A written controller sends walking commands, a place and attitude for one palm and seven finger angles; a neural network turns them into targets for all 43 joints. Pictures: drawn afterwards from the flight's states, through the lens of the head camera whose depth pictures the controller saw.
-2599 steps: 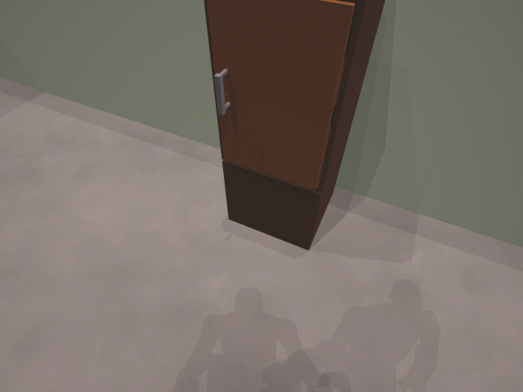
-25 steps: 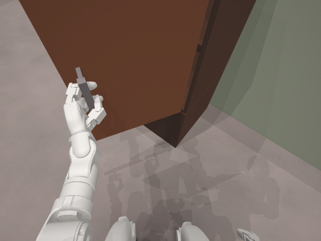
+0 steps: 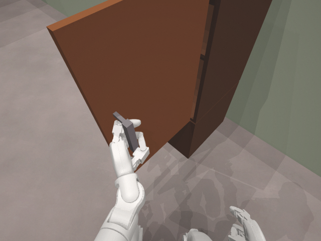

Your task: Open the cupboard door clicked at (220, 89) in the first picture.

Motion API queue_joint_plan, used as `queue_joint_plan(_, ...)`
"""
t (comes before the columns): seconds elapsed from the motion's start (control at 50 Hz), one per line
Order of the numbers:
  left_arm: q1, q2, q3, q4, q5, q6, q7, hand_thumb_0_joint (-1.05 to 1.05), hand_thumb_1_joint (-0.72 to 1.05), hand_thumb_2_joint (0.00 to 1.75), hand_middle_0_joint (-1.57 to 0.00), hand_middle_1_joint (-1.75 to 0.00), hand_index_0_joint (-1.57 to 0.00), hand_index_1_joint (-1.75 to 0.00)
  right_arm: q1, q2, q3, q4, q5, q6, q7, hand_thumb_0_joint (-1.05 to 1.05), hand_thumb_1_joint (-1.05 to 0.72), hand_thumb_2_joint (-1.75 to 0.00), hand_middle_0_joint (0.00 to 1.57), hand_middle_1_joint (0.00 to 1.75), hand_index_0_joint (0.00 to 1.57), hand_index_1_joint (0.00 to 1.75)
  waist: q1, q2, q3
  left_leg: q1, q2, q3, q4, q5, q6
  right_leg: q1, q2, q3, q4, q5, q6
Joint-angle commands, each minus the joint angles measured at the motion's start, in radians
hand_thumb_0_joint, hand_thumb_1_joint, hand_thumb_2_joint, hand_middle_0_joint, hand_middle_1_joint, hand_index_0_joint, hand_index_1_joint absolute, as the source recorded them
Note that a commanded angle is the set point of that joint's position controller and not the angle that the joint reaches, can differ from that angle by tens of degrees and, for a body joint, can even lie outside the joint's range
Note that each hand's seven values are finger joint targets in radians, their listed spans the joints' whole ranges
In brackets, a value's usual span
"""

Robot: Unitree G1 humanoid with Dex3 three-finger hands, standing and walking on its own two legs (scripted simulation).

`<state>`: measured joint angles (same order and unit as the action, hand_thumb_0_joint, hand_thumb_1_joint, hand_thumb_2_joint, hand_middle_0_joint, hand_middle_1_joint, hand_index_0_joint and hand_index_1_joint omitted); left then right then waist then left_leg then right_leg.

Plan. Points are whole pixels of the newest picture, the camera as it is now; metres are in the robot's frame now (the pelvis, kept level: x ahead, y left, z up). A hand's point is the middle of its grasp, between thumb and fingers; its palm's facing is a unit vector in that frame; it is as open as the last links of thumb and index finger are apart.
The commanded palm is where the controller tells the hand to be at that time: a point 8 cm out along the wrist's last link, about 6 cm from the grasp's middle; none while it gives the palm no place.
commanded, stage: open thumb and fingers to let go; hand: left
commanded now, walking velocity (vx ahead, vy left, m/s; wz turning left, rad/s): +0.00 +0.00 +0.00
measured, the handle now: (126, 133) +0.37 +0.10 +0.05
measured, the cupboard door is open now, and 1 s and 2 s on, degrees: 90 88 88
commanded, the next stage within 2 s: slide the hand sideways off the handle in 0.74 s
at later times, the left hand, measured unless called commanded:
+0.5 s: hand (140, 144) +0.34 +0.06 +0.04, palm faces +0.31 -0.95 +0.00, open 13.3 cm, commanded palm +0.30 +0.12 +0.04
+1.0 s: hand (133, 154) +0.32 +0.08 +0.03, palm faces -0.14 -0.98 -0.12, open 15.9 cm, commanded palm +0.30 +0.12 +0.04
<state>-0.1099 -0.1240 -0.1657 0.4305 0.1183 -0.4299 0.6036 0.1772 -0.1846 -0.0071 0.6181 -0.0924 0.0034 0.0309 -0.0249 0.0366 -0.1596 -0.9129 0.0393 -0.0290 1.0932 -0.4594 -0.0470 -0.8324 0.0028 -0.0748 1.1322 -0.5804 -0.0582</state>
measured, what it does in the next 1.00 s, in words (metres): stands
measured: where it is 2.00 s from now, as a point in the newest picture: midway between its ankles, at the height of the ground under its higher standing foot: outside the picture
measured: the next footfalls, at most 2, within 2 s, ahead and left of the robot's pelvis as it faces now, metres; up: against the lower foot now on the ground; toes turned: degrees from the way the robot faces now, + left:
none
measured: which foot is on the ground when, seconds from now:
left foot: down 0.00-1.00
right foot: down 0.00-1.00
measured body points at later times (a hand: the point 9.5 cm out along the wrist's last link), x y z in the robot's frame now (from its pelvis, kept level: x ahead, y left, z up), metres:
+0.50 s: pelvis +0.00 -0.01 +0.00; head +0.07 -0.03 +0.45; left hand +0.32 +0.11 +0.04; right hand +0.13 -0.24 -0.13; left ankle +0.04 +0.15 -0.65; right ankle -0.01 -0.08 -0.65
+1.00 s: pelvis -0.01 +0.03 +0.00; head +0.06 +0.02 +0.44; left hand +0.32 +0.13 +0.04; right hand +0.13 -0.20 -0.12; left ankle +0.04 +0.15 -0.65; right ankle -0.01 -0.08 -0.65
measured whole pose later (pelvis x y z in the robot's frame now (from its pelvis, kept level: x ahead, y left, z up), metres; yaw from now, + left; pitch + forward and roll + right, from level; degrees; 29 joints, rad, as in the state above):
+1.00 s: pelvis -0.01 +0.03 +0.00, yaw +0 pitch +16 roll -1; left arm -0.18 0.07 -0.19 0.48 0.04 -0.50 0.14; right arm 0.21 -0.19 0.00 0.59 -0.05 0.04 0.01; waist -0.02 0.03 -0.16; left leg -0.96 0.02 -0.02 1.14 -0.46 -0.01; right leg -0.86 -0.02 -0.06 1.15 -0.56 -0.02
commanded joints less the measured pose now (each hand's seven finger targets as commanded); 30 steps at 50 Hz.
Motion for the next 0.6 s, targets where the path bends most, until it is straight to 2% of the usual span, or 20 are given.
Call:
queue_joint_plan(0.0,-0.346,0.028,0.048,-0.182,0.009,-0.06,0.0,0.0,0.55,0.75,-0.38,-1.31,-0.38,-1.31,-0.041,-0.078,-0.035,-0.103,0.003,-0.046,-0.028,0.0,-0.9,-0.9,0.2,0.3,0.2,0.3,-0.03,-0.143,-0.282,0.128,-0.054,0.027,-0.057,0.122,0.056,0.141,-0.038,0.145,-0.269,0.308,0.062)
queue_joint_plan(0.06,-0.342,0.013,0.035,-0.157,-0.008,-0.06,-0.021,0.0,0.34,0.66,-0.36,-1.29,-0.36,-1.29,-0.033,-0.077,-0.036,-0.094,0.003,-0.043,-0.032,0.0,-0.9,-0.9,0.2,0.3,0.2,0.3,-0.033,-0.141,-0.307,0.121,-0.056,0.03,-0.054,0.135,0.055,0.173,-0.049,0.16,-0.267,0.387,0.073)
queue_joint_plan(0.12,-0.337,0.038,0.057,-0.162,-0.032,-0.067,-0.05,0.0,0.13,0.57,-0.35,-1.27,-0.35,-1.27,-0.025,-0.084,-0.04,-0.092,0.006,-0.039,-0.038,0.0,-0.9,-0.9,0.2,0.3,0.2,0.3,-0.03,-0.178,-0.336,0.11,-0.054,0.025,-0.057,0.16,0.055,0.222,-0.057,0.169,-0.262,0.461,0.081)
queue_joint_plan(0.14,-0.315,0.035,0.062,-0.141,-0.042,-0.065,-0.059,0.0,0.06,0.54,-0.34,-1.26,-0.34,-1.26,-0.023,-0.084,-0.04,-0.091,0.006,-0.038,-0.039,0.0,-0.9,-0.9,0.2,0.3,0.2,0.3,-0.025,-0.173,-0.319,0.103,-0.057,0.026,-0.057,0.156,0.053,0.224,-0.06,0.176,-0.269,0.478,0.084)
queue_joint_plan(0.16,-0.33,0.04,0.063,-0.139,-0.047,-0.069,-0.066,0.0,-0.01,0.51,-0.33,-1.25,-0.33,-1.25,-0.017,-0.086,-0.038,-0.089,0.007,-0.036,-0.039,0.0,-0.9,-0.9,0.2,0.3,0.2,0.3,-0.03,-0.196,-0.314,0.099,-0.056,0.022,-0.061,0.153,0.054,0.229,-0.061,0.173,-0.269,0.473,0.085)
queue_joint_plan(0.18,-0.341,0.041,0.065,-0.135,-0.052,-0.072,-0.073,0.0,-0.08,0.48,-0.33,-1.24,-0.33,-1.24,-0.02,-0.087,-0.039,-0.086,0.008,-0.037,-0.04,0.0,-0.9,-0.9,0.2,0.3,0.2,0.3,-0.033,-0.18,-0.298,0.098,-0.056,0.024,-0.059,0.146,0.053,0.216,-0.062,0.179,-0.276,0.467,0.087)
queue_joint_plan(0.2,-0.33,0.05,0.076,-0.129,-0.056,-0.074,-0.078,0.0,-0.15,0.45,-0.32,-1.24,-0.32,-1.24,-0.014,-0.089,-0.04,-0.088,0.008,-0.036,-0.041,0.0,-0.9,-0.9,0.2,0.3,0.2,0.3,-0.029,-0.204,-0.299,0.086,-0.055,0.016,-0.058,0.149,0.054,0.226,-0.061,0.181,-0.274,0.467,0.087)
queue_joint_plan(0.22,-0.322,0.053,0.079,-0.127,-0.06,-0.08,-0.083,0.0,-0.22,0.42,-0.32,-1.23,-0.32,-1.23,-0.019,-0.089,-0.04,-0.089,0.01,-0.035,-0.04,0.0,-0.9,-0.9,0.2,0.3,0.2,0.3,-0.027,-0.187,-0.287,0.084,-0.056,0.02,-0.059,0.144,0.053,0.222,-0.066,0.189,-0.28,0.467,0.089)
queue_joint_plan(0.26,-0.315,0.043,0.072,-0.149,-0.058,-0.092,-0.086,0.0,-0.36,0.36,-0.31,-1.22,-0.31,-1.22,-0.01,-0.089,-0.044,-0.088,0.008,-0.036,-0.035,0.0,-0.9,-0.9,0.2,0.3,0.2,0.3,-0.021,-0.153,-0.31,0.112,-0.056,0.023,-0.064,0.167,0.053,0.222,-0.061,0.173,-0.265,0.503,0.083)
queue_joint_plan(0.3,-0.279,0.058,0.089,-0.123,-0.059,-0.09,-0.088,0.0,-0.5,0.3,-0.3,-1.2,-0.3,-1.2,-0.001,-0.093,-0.044,-0.092,0.008,-0.032,-0.032,0.0,-0.9,-0.9,0.2,0.3,0.2,0.3,-0.013,-0.173,-0.304,0.1,-0.057,0.019,-0.065,0.176,0.054,0.229,-0.058,0.164,-0.258,0.519,0.081)
queue_joint_plan(0.34,-0.297,0.047,0.078,-0.129,-0.057,-0.096,-0.086,0.0,-0.5,0.3,-0.3,-1.2,-0.3,-1.2,-0.005,-0.09,-0.044,-0.088,0.009,-0.03,-0.029,0.0,-0.9,-0.9,0.2,0.3,0.2,0.3,-0.018,-0.147,-0.284,0.11,-0.058,0.024,-0.067,0.167,0.053,0.202,-0.057,0.159,-0.26,0.493,0.08)
queue_joint_plan(0.44,-0.316,0.053,0.09,-0.114,-0.054,-0.1,-0.07,0.0,-0.5,0.3,-0.26,-0.95,-0.26,-0.95,-0.005,-0.095,-0.048,-0.091,0.008,-0.029,-0.027,0.0,-0.9,-0.9,0.2,0.3,0.2,0.3,-0.022,-0.163,-0.285,0.117,-0.056,0.028,-0.068,0.156,0.056,0.177,-0.047,0.143,-0.258,0.437,0.075)
queue_joint_plan(0.5,-0.291,0.052,0.092,-0.107,-0.046,-0.096,-0.062,0.0,-0.5,0.3,-0.23,-0.8,-0.23,-0.8,-0.003,-0.096,-0.05,-0.097,0.006,-0.027,-0.027,0.0,-0.9,-0.9,0.2,0.3,0.2,0.3,-0.012,-0.156,-0.297,0.124,-0.055,0.027,-0.074,0.169,0.057,0.177,-0.038,0.129,-0.249,0.431,0.067)
queue_joint_plan(0.52,-0.299,0.027,0.069,-0.115,-0.047,-0.094,-0.061,0.0,-0.5,0.3,-0.22,-0.75,-0.22,-0.75,-0.008,-0.093,-0.048,-0.1,0.006,-0.027,-0.024,0.0,-0.9,-0.9,0.2,0.3,0.2,0.3,-0.014,-0.132,-0.295,0.14,-0.056,0.033,-0.077,0.174,0.058,0.163,-0.034,0.115,-0.243,0.433,0.064)
queue_joint_plan(0.58,-0.297,0.024,0.071,-0.109,-0.046,-0.088,-0.052,0.0,-0.5,0.3,-0.2,-0.6,-0.2,-0.6,-0.003,-0.096,-0.049,-0.1,0.007,-0.024,-0.022,0.0,-0.9,-0.9,0.2,0.3,0.2,0.3,-0.013,-0.148,-0.296,0.156,-0.053,0.035,-0.084,0.18,0.057,0.154,-0.022,0.093,-0.237,0.415,0.058)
